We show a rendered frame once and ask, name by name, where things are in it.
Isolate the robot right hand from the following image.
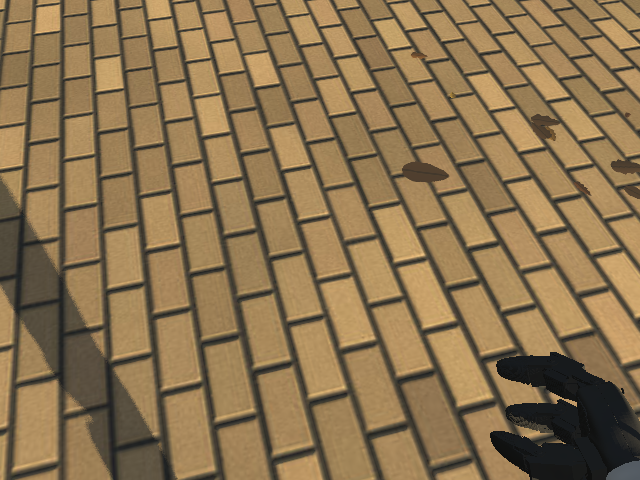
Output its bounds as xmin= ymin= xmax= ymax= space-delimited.
xmin=490 ymin=352 xmax=640 ymax=480

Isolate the right robot forearm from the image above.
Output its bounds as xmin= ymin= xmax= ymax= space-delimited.
xmin=606 ymin=460 xmax=640 ymax=480

